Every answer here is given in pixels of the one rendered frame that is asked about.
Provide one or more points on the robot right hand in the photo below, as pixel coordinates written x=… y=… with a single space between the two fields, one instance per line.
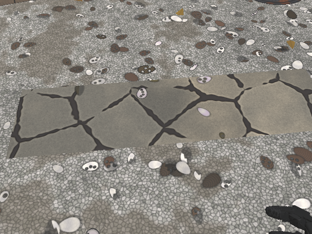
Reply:
x=295 y=215

